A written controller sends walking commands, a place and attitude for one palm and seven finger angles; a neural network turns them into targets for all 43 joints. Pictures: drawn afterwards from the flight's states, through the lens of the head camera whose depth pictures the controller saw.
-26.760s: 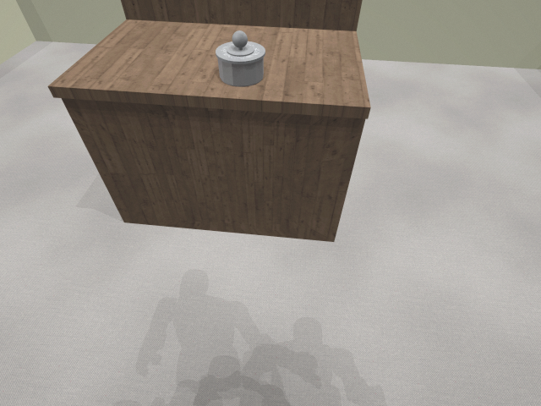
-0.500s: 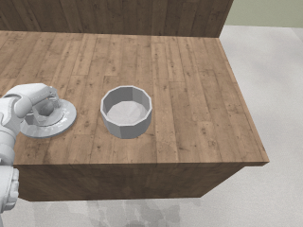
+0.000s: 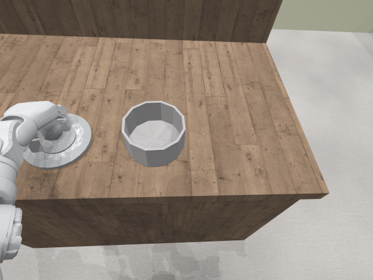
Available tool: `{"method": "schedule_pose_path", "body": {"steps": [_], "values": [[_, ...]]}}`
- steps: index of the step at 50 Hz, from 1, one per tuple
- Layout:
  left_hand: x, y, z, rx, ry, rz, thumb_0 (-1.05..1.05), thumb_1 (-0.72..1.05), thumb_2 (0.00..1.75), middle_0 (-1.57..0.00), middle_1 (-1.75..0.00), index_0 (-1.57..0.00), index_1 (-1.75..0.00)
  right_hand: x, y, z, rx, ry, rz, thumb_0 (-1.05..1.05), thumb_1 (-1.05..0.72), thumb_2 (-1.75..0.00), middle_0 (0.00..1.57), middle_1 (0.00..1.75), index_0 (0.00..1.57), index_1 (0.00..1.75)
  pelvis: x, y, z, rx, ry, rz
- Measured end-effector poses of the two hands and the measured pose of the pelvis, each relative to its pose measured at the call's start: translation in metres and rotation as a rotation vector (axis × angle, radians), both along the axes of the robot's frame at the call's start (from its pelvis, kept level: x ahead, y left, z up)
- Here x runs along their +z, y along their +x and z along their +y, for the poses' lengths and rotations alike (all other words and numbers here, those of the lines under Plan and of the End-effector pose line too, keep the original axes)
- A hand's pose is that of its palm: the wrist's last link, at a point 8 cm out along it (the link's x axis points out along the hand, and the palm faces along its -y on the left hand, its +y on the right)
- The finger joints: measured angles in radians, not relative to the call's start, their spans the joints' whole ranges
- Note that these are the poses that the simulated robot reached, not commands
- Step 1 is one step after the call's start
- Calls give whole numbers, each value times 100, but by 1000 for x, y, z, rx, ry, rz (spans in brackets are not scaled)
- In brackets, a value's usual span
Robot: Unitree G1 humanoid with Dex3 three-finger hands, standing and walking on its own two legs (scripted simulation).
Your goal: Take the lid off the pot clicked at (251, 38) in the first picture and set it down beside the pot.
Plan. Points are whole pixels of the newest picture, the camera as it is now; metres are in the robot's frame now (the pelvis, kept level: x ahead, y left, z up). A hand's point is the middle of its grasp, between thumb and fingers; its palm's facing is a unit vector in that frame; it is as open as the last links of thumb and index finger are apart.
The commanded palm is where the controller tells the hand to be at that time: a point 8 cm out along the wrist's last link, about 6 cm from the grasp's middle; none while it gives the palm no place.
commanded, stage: open the fingers wide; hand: left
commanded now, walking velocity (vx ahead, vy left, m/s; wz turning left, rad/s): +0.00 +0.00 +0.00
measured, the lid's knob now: (50, 130) +0.44 +0.32 +0.02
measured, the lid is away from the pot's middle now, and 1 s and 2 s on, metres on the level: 0.24 0.24 0.24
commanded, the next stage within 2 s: raise the empty hand in 0.72 s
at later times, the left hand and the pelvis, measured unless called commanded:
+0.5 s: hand (40, 137) +0.41 +0.32 +0.04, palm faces -0.44 -0.12 -0.89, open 10.2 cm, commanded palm +0.42 +0.31 +0.10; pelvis +0.00 +0.00 +0.00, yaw +0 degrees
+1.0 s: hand (37, 131) +0.41 +0.32 +0.05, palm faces -0.42 -0.10 -0.90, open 11.0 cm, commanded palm +0.43 +0.32 +0.12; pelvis +0.00 -0.01 +0.00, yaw +0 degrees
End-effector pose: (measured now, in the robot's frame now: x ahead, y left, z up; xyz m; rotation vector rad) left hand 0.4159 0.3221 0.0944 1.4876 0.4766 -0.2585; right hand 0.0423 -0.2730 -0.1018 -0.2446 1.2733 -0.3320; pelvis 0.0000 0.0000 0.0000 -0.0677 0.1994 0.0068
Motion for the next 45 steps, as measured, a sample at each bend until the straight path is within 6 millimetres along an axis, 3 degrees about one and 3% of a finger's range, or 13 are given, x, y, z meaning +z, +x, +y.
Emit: {"method": "schedule_pose_path", "body": {"steps": [12,26,34,45], "values": [[3,5,-2,0,-14,-19,1,22,81,-68,-95,-54,-89,0,1,0,-14,6,-5,1,-91,-90,20,30,20,30,0,3,-1,-7,1,1],[4,-5,4,30,-28,-6,0,4,72,-44,-86,-41,-85,0,18,-1,11,25,-28,1,-91,-90,20,30,20,30,1,4,-4,-5,3,-5],[0,-7,6,29,-24,4,0,-1,69,-39,-84,-38,-84,2,21,-5,25,6,-38,1,-91,-90,20,30,20,30,0,1,-7,-4,2,-2],[3,-2,4,23,-17,11,0,-1,68,-37,-84,-37,-84,0,10,-8,8,-5,-9,1,-91,-90,20,30,20,30,-1,1,-7,-3,1,4]]}}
